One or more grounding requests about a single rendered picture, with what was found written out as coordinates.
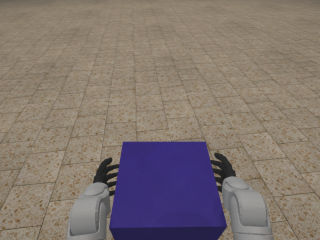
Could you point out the carton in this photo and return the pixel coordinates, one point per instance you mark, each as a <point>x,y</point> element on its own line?
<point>166,190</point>

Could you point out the robot right hand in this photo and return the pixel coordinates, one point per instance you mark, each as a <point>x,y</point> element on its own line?
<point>226,169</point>

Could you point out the robot left forearm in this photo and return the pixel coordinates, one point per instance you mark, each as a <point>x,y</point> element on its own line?
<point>87,218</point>

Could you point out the robot left hand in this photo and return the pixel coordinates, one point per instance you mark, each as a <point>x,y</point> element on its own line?
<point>101,176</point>

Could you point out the robot right forearm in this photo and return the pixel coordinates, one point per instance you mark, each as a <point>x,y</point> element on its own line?
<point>249,214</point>

